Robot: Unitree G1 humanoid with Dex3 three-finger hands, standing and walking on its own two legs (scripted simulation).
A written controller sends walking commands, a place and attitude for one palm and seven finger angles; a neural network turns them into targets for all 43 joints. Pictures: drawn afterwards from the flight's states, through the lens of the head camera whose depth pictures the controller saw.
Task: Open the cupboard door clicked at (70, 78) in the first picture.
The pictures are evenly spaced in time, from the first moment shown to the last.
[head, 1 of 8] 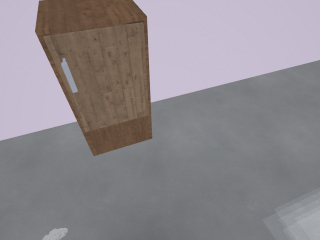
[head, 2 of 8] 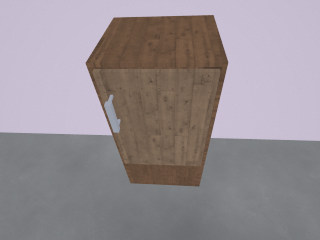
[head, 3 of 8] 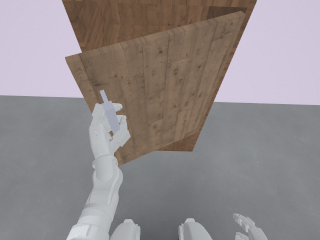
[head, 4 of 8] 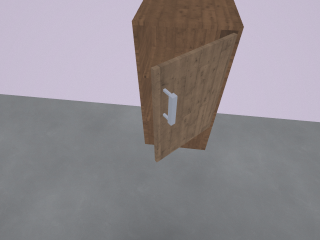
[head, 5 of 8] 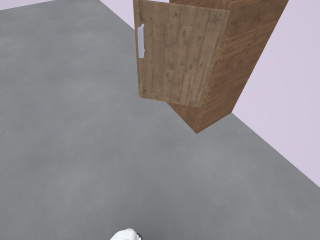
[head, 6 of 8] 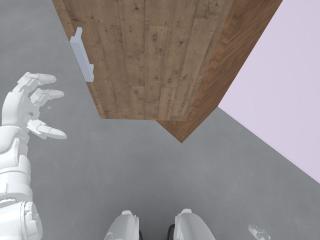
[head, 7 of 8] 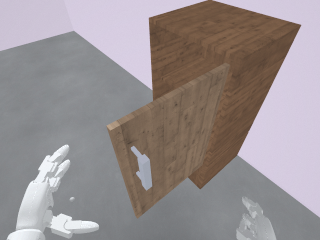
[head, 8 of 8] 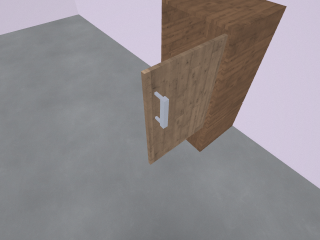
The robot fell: no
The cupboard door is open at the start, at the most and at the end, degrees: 0 90 89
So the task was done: yes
